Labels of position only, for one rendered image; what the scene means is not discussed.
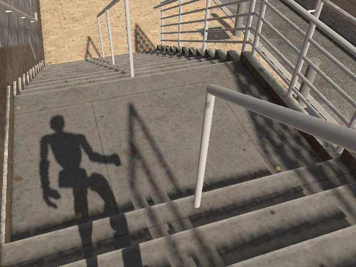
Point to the stairs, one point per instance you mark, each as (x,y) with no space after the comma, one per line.
(305,217)
(83,72)

